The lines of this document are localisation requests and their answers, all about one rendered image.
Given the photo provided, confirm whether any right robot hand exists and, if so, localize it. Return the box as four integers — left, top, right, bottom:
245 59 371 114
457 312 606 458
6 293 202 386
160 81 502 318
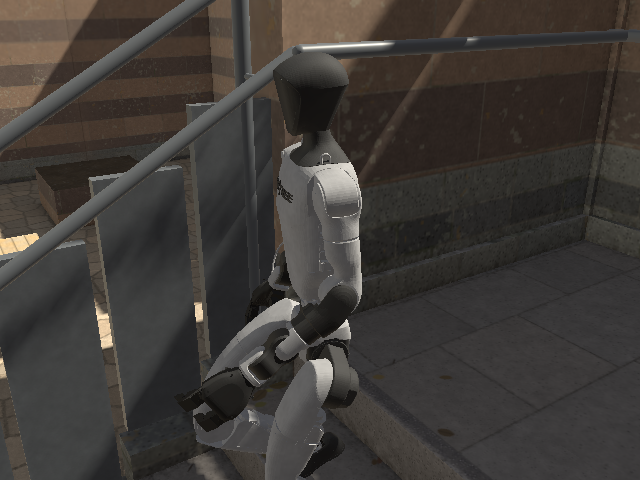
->
245 279 286 326

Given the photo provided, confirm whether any left robot upper arm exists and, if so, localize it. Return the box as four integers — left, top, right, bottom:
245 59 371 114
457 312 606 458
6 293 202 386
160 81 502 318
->
312 168 362 313

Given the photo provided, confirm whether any right robot forearm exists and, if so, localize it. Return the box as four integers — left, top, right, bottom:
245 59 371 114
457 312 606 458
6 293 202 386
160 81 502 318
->
268 251 292 291

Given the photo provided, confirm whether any left robot thigh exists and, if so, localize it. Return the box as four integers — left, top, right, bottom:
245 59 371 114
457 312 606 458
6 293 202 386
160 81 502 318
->
265 344 359 480

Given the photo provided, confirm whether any right robot shin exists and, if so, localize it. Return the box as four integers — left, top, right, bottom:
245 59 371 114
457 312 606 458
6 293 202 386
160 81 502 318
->
196 407 322 454

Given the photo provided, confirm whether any left robot hand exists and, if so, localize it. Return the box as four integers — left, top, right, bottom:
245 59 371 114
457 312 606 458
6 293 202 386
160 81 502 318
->
174 367 255 432

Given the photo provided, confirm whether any left robot forearm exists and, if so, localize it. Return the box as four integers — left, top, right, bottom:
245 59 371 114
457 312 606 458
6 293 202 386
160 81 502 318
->
239 285 357 387

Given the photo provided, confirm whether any right robot upper arm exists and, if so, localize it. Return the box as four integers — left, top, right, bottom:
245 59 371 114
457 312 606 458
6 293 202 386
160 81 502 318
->
281 142 301 161

